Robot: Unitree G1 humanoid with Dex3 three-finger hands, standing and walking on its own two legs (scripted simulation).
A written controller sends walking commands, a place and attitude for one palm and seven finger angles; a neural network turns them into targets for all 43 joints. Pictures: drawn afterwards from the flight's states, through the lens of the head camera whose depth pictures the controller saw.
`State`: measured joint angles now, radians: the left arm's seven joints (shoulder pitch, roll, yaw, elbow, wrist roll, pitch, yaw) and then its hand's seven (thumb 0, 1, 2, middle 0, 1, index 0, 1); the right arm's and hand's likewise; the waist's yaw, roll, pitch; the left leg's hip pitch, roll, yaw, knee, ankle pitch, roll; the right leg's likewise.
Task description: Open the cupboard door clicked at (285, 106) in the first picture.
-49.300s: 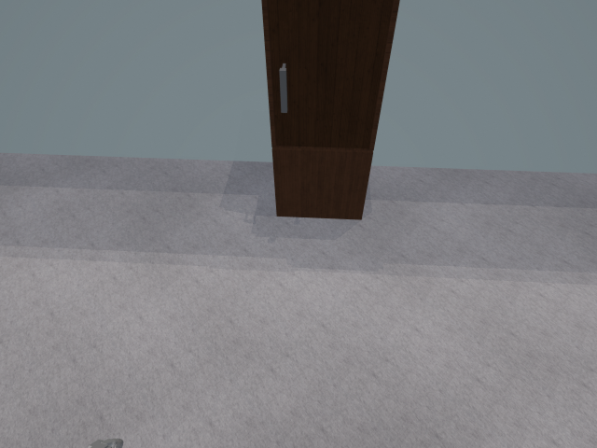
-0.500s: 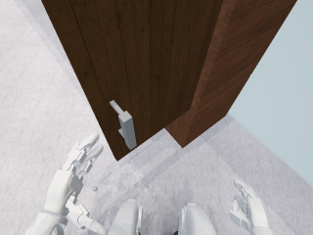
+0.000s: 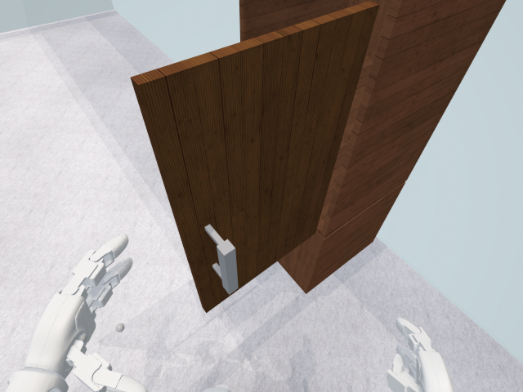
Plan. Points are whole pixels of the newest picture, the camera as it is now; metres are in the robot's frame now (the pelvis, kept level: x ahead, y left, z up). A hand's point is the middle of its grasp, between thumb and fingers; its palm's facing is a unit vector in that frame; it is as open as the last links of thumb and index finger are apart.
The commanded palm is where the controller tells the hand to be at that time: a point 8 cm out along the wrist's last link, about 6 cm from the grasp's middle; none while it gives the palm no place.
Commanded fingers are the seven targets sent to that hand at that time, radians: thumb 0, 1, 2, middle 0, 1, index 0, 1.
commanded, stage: draw the hand back to the body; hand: left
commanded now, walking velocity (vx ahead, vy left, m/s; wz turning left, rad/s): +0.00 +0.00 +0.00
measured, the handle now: (221, 260) +0.34 +0.10 -0.03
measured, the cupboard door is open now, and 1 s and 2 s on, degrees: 92 92 92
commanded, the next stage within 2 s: step back with the hand held close in 1.02 s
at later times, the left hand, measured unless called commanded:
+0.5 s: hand (38, 254) +0.22 +0.25 +0.18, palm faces +0.37 -0.83 -0.42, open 10.8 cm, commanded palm +0.17 +0.30 +0.21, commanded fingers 0.00 0.69 0.81 -0.19 -0.30 -0.19 -0.30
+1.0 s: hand (26, 245) +0.21 +0.24 +0.22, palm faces +0.43 -0.81 -0.41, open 7.5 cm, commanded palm +0.17 +0.28 +0.24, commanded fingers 0.00 0.90 0.90 -0.20 -0.30 -0.20 -0.30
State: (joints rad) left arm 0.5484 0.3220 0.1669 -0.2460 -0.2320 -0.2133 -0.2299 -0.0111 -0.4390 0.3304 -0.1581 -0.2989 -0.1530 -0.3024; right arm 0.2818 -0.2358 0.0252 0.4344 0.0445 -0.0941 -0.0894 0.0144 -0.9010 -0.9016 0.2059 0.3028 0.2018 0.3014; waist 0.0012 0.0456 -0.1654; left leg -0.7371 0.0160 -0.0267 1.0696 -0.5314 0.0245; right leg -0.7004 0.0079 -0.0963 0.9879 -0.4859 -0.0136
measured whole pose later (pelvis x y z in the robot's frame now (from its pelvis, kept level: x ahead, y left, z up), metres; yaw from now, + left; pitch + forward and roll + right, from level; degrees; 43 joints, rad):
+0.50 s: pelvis +0.04 +0.01 +0.06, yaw +0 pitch +0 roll -1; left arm 0.53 0.33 0.24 -0.40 -0.05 0.00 0.12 0.00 0.35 0.67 -0.19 -0.30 -0.19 -0.30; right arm 0.23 -0.22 0.06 0.58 0.01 -0.12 -0.08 0.01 -0.90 -0.90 0.21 0.30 0.20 0.30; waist 0.06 0.08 -0.04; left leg -0.19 -0.02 0.01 0.55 -0.35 0.04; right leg -0.18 -0.01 -0.05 0.50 -0.32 0.01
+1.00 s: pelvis +0.02 -0.02 +0.07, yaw -1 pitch -4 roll -1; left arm 0.48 0.33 0.32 -0.39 -0.06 -0.06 0.10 0.01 0.88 0.90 -0.21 -0.30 -0.21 -0.30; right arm 0.21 -0.23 0.02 0.64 0.00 -0.11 -0.08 0.01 -0.90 -0.90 0.21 0.30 0.20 0.30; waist 0.07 0.08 0.01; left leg -0.07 0.02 0.02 0.42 -0.28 0.00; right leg -0.06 0.03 -0.05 0.38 -0.25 -0.03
